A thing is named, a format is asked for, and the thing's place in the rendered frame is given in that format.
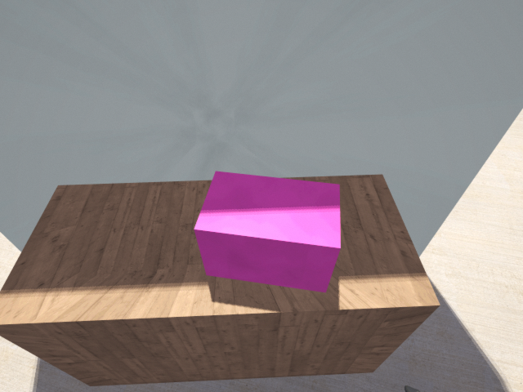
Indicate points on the pedestal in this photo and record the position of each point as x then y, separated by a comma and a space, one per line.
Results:
111, 289

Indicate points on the carton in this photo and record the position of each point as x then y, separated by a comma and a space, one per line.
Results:
270, 230

